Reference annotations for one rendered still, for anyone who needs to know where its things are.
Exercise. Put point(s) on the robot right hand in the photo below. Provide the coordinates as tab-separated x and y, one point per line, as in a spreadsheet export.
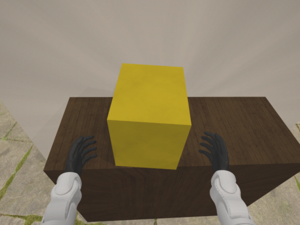
219	154

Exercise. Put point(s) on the left robot forearm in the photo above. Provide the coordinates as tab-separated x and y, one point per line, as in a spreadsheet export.
65	196

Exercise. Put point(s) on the carton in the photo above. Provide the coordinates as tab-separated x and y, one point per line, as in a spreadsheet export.
149	119

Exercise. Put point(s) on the robot left hand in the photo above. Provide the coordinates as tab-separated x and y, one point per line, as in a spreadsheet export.
76	157

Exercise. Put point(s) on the pedestal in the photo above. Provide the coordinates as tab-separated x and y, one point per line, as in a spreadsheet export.
262	151

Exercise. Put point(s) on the right robot forearm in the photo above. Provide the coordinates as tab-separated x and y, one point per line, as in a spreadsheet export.
225	193

